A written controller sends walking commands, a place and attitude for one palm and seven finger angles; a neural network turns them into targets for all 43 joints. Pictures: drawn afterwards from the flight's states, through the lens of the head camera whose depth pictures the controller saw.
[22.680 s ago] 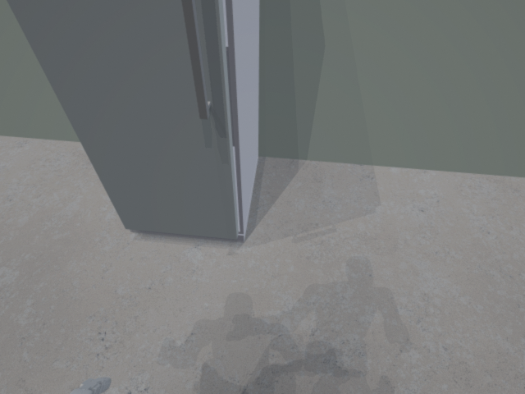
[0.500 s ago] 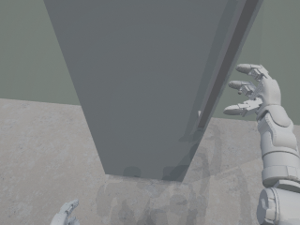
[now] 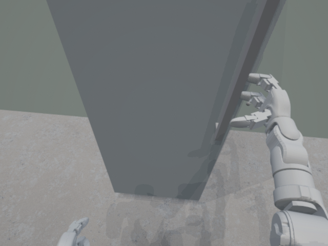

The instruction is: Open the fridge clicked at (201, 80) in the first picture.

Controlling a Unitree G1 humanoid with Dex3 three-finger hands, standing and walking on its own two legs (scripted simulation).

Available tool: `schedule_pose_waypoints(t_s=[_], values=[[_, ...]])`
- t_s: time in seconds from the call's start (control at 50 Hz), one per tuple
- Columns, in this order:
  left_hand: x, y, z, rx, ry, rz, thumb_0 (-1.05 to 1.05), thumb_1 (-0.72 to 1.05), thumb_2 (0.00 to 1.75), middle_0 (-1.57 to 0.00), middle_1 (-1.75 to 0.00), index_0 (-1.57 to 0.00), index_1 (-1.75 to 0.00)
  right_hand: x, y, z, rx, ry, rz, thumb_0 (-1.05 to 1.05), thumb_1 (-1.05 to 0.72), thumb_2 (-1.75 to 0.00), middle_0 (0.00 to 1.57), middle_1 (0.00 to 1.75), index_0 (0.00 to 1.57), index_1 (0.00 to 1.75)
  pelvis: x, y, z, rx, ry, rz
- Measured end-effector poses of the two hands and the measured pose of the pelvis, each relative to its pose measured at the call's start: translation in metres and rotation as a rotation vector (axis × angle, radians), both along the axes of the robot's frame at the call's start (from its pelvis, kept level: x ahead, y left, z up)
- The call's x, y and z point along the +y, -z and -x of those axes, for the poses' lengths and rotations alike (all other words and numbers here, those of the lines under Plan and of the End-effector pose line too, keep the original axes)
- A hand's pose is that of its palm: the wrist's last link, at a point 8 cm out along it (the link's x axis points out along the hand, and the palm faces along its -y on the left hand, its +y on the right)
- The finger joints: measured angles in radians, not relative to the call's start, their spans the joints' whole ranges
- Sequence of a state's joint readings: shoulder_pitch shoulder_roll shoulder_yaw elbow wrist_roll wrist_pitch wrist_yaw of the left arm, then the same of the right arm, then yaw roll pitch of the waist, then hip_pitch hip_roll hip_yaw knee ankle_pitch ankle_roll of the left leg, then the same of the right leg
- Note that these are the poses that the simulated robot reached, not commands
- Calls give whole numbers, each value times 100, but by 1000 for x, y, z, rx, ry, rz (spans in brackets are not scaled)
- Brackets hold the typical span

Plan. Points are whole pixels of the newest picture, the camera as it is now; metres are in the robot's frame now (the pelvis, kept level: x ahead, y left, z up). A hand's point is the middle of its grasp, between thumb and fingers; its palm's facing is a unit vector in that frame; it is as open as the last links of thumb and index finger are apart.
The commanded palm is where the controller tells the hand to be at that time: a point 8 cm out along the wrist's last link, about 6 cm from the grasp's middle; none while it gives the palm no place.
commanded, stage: feel for the door with the fingertips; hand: right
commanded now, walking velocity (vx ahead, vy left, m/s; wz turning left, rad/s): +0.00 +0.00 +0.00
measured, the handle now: (240, 69) +0.48 -0.13 +0.22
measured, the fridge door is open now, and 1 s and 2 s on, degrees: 0 0 0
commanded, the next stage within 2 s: slide the fingers in behind the handle in 0.38 s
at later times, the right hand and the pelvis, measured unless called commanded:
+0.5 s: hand (248, 96) +0.44 -0.16 +0.17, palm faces +0.02 +1.00 +0.02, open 13.7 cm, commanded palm +0.42 -0.21 +0.17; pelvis -0.01 +0.00 +0.00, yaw -1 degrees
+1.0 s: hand (242, 101) +0.43 -0.15 +0.16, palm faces +0.01 +1.00 +0.03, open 13.9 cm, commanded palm +0.41 -0.20 +0.17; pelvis -0.01 +0.00 +0.00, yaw +0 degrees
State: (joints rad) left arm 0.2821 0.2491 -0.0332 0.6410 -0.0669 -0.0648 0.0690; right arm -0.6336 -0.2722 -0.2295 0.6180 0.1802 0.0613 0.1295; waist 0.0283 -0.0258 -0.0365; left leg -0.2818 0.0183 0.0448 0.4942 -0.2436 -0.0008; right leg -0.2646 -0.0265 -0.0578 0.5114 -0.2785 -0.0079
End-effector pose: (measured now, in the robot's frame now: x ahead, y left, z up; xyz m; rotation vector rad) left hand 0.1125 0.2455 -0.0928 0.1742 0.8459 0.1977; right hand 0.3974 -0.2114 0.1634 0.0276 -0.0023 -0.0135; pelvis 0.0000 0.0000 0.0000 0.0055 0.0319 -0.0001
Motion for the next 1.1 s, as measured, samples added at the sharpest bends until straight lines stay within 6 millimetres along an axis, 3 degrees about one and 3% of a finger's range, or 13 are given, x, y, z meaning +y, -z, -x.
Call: schedule_pose_waypoints(t_s=[0.18,0.56,0.74,0.88,1.1], values=[[1,0,2,6,2,-5,1,90,90,-21,-30,-20,-30,-2,-5,-7,4,15,8,-1,50,-30,30,120,30,120,2,0,3,2,5,0],[12,12,44,114,-26,-21,1,90,90,-20,-30,-20,-30,-3,-7,-20,-3,7,5,-1,50,-30,37,125,36,125,3,2,9,28,12,-2],[12,12,54,112,-39,-16,1,90,90,-20,-30,-20,-30,-3,-5,-20,-17,-3,4,-1,50,-30,36,125,35,123,1,3,13,34,3,-2],[10,11,50,93,-41,-9,1,90,90,-20,-30,-20,-30,2,-1,-16,-16,-10,3,-1,50,-30,33,123,32,121,0,3,11,33,-5,-1],[2,7,23,41,-17,-1,1,90,90,-20,-30,-20,-30,15,1,-16,-14,-6,12,-1,50,-30,30,121,30,120,-1,2,6,24,-2,-1]])
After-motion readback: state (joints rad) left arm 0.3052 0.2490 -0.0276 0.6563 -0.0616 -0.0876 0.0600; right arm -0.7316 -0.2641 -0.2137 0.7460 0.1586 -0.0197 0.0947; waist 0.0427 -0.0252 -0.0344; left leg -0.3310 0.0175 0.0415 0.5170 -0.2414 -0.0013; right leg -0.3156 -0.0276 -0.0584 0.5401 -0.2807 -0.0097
